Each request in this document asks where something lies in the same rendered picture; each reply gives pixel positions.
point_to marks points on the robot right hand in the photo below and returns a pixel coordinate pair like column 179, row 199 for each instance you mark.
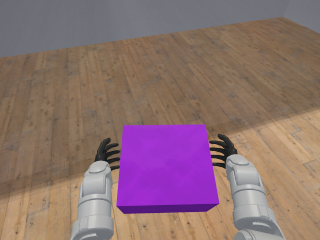
column 228, row 150

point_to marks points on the robot left forearm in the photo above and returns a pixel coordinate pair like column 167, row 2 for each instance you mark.
column 94, row 220

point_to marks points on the robot right upper arm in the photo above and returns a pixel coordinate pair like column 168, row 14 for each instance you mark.
column 248, row 234

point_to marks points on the robot right forearm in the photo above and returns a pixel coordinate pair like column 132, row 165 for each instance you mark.
column 251, row 209

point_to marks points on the robot left hand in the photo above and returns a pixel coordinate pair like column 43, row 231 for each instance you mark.
column 102, row 153

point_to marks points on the carton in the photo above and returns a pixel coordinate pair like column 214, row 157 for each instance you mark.
column 166, row 169

